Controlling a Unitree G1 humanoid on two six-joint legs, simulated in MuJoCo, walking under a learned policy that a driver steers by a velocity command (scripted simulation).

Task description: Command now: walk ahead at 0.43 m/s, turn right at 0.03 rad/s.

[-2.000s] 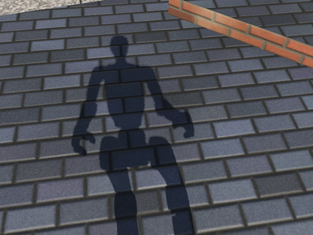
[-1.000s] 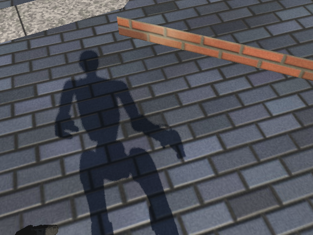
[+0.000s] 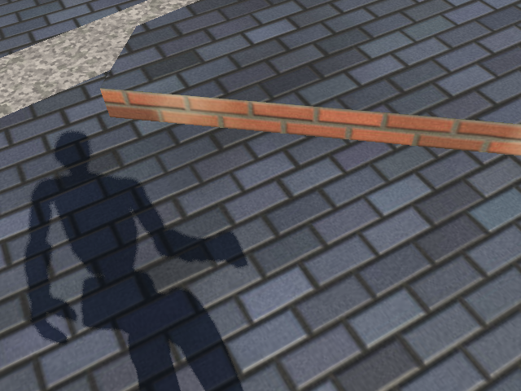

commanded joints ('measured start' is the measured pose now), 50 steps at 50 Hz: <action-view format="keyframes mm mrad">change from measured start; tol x32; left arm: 1 -31 187 45 -51 -6 -19 7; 31 -476 80 0 -180 -7 -50 -36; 38 31 288 75 -71 12 -47 -26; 50 -146 161 33 -26 8 -60 -9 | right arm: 1 -175 -18 12 -105 5 -23 14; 10 310 -279 -67 0 -22 -8 -6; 50 35 -54 4 21 -13 11 -36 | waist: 1 18 -135 70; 10 -145 287 -393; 31 -165 22 79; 38 13 -309 -412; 50 -59 -82 19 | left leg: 1 6 -26 26 -184 142 -13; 8 483 -93 57 -302 125 106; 10 1000 320 -698 -464 -246 317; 18 406 150 -277 -699 14 249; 36 576 106 -51 -231 576 115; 38 -25 -128 -82 364 -378 19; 39 -138 -70 -152 457 -364 28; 50 -70 74 -60 14 169 -35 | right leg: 1 -62 -204 124 -122 265 -161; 8 -58 -192 37 255 753 -79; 10 -569 47 42 921 -236 17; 12 -744 -49 94 1035 -162 0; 33 -588 -84 -12 224 257 -2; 36 -126 -48 -49 191 252 -81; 38 437 -416 662 85 40 -286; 50 -116 -206 80 -159 396 -196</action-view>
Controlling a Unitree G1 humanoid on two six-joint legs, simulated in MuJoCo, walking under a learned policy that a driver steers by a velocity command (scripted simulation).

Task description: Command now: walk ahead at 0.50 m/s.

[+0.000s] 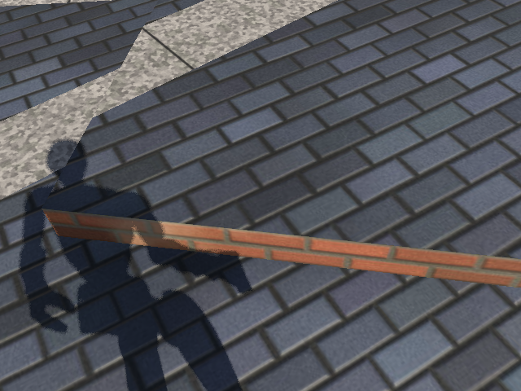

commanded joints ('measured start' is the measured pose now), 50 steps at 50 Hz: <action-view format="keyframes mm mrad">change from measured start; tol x32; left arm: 1 -45 159 36 -57 -5 -14 13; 50 -194 175 34 -50 11 68 86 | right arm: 1 -41 -30 -4 -65 -1 -14 4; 9 -185 -25 5 -114 -72 11 48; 14 306 -281 -71 20 -84 -6 5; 50 -13 -73 -66 -41 18 122 -37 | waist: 1 -17 -106 15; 11 -46 -160 5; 14 -122 244 -345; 50 -20 -185 -44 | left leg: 1 -4 4 5 -172 169 -8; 12 429 -134 109 -485 -5 119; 14 972 270 -499 -547 -86 295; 23 484 53 -135 -659 731 266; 36 483 -5 -326 -478 396 167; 39 201 -300 -32 -67 -529 54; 50 111 -85 -9 27 -249 -97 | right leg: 1 -9 -240 136 -144 247 -150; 12 138 -229 63 248 626 -43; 16 -528 -73 102 981 -273 2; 35 -211 -40 89 314 -98 74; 39 103 -504 540 29 467 -143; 50 95 -369 150 -27 199 -172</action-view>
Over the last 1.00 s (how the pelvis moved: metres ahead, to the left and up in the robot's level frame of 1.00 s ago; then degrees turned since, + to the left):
0.52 -0.01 0.00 0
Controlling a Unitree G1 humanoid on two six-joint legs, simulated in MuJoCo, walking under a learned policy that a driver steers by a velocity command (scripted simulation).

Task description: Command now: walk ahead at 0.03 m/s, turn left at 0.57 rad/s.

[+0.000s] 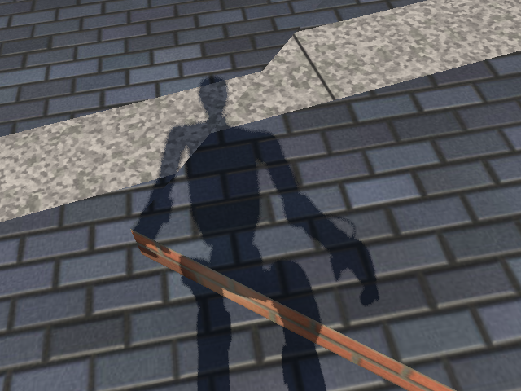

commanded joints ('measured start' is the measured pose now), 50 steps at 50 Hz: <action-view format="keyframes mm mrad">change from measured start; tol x32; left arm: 1 -2 181 50 -39 2 -8 5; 50 183 146 46 65 -28 -96 -52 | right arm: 1 -23 -51 -9 -103 -2 -10 2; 39 271 -25 45 66 -27 -152 34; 50 -72 -8 32 -43 -32 -166 24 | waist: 1 23 -172 -126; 11 -3 -192 -160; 14 -103 272 -42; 39 96 -355 -321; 50 11 -79 -22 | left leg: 1 -89 59 2 -51 22 -21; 11 289 -9 164 -491 72 125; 14 407 387 -634 -889 -322 341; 16 335 295 -456 -909 -339 326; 36 436 175 -124 -578 927 245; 39 -70 -133 -42 170 -83 178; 50 -241 99 -1 -146 308 51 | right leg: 1 181 -287 204 -146 184 -192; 8 171 -282 46 -55 232 -153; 11 10 -278 9 -1 -215 -54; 15 -545 -51 131 647 -369 61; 36 -15 56 34 109 -10 -33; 39 452 -381 850 -179 -324 -203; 50 136 -159 320 -264 272 -185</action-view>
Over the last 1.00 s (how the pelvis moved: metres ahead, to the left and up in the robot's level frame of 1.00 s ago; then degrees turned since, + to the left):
0.35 0.03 0.00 23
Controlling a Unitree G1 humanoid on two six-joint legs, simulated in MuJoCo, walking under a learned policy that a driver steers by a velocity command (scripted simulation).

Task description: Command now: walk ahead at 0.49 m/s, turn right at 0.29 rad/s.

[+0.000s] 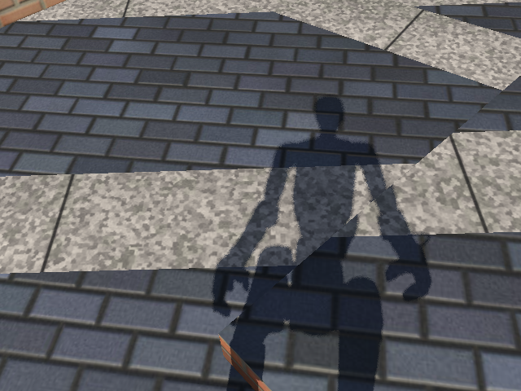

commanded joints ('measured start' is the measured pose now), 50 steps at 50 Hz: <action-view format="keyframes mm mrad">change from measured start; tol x64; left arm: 1 -23 179 42 -62 5 -2 17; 50 -92 60 -35 -60 109 -76 -68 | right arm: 1 -90 -21 -3 -96 -2 -9 2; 50 9 -30 45 -208 -64 14 31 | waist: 1 -14 -76 33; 50 -91 -79 -99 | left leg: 1 -92 -15 27 -189 129 -61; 14 1016 359 -599 -556 249 209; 29 122 130 124 -865 -97 147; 37 781 249 241 -446 1679 144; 39 -91 -11 118 238 -40 71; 50 -226 -15 7 483 124 15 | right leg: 1 -20 -234 197 -105 356 -132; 10 27 -284 290 88 387 -71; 14 -543 24 185 998 -488 72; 25 -1339 -118 163 2159 -237 36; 36 -667 -31 -232 997 -390 -65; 39 359 -246 790 441 299 -441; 41 -52 -305 888 214 -513 -168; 50 -531 -77 294 109 -131 -104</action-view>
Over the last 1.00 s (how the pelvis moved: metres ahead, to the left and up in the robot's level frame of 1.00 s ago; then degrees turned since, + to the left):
0.33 0.10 0.00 16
